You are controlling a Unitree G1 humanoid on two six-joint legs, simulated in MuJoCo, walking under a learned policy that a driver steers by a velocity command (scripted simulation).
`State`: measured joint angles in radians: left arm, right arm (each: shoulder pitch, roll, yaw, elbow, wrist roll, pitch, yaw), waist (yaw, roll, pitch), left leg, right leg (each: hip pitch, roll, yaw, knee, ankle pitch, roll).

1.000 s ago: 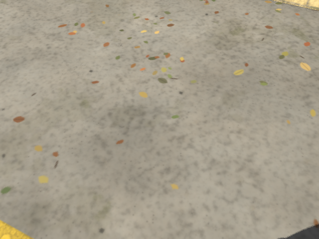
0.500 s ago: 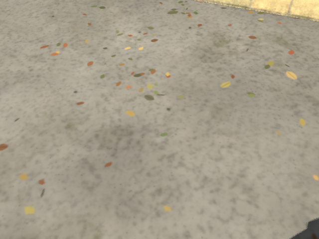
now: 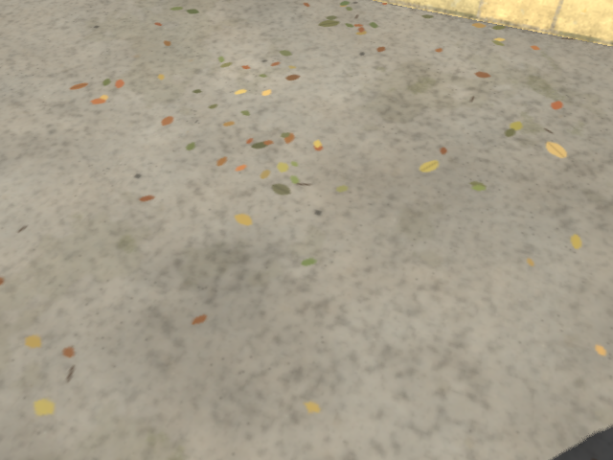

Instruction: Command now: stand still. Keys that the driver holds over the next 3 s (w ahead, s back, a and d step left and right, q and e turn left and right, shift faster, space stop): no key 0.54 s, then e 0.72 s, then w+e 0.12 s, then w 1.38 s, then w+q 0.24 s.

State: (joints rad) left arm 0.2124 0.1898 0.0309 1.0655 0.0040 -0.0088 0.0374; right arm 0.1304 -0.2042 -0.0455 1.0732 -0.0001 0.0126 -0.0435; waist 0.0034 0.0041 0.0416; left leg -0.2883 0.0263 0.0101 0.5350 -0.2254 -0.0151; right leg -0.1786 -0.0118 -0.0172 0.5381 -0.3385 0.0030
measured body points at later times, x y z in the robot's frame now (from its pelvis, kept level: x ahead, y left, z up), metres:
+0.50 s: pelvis +0.00 +0.00 +0.00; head +0.01 +0.00 +0.45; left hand +0.01 +0.24 -0.16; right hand +0.05 -0.24 -0.15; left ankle +0.04 +0.13 -0.73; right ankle -0.03 -0.12 -0.73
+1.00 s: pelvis -0.02 -0.03 -0.01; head +0.00 -0.06 +0.44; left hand +0.15 +0.23 -0.11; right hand +0.02 -0.33 -0.15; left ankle +0.04 +0.13 -0.73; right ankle -0.05 -0.13 -0.74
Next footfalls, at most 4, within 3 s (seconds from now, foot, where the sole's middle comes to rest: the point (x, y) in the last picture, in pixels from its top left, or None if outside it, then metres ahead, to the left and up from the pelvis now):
1.00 right None -0.01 -0.14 -0.77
1.52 left None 0.13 0.04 -0.77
1.94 right None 0.27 -0.35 -0.77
2.48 left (456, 394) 0.65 -0.30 -0.77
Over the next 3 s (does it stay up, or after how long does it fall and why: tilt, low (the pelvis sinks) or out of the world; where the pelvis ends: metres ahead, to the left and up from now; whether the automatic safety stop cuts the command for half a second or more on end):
stays up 0.69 -0.46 -0.01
